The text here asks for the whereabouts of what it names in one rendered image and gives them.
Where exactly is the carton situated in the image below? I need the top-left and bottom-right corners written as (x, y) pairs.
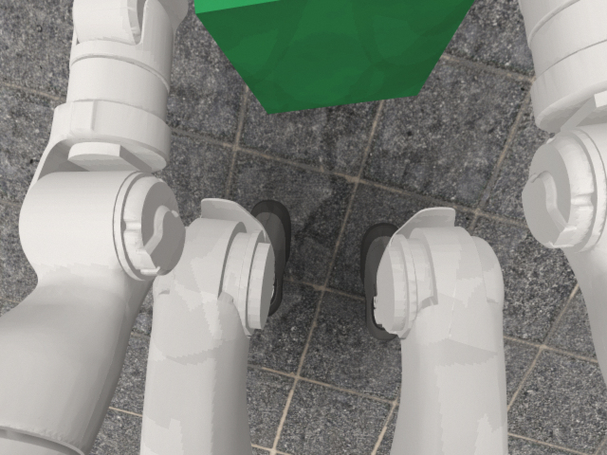
top-left (194, 0), bottom-right (474, 114)

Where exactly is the robot thigh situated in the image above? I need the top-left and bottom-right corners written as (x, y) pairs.
top-left (379, 227), bottom-right (508, 455)
top-left (140, 218), bottom-right (275, 455)

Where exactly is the left robot thigh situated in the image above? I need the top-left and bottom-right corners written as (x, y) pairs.
top-left (140, 218), bottom-right (275, 455)

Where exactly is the left robot forearm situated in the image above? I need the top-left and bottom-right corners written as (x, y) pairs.
top-left (19, 0), bottom-right (189, 252)

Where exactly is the robot right upper arm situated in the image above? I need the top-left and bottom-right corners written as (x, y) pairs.
top-left (522, 123), bottom-right (607, 387)

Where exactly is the right robot thigh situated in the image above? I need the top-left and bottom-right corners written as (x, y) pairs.
top-left (379, 227), bottom-right (508, 455)

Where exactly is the robot left upper arm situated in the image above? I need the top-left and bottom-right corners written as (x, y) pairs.
top-left (0, 171), bottom-right (186, 455)

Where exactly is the right robot forearm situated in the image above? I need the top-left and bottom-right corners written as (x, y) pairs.
top-left (518, 0), bottom-right (607, 133)

